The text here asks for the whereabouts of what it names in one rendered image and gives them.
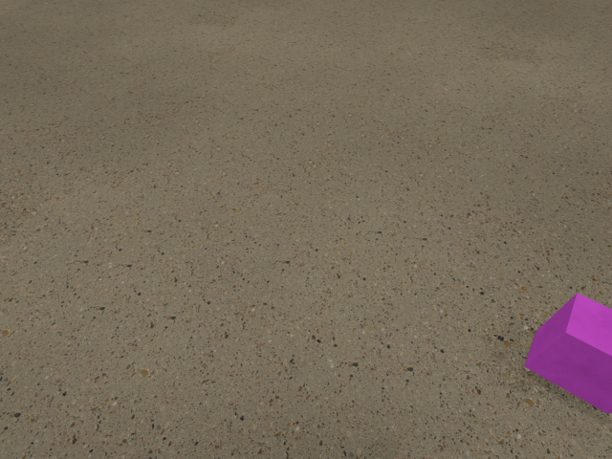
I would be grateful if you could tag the carton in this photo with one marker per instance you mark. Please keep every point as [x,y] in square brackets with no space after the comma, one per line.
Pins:
[573,349]

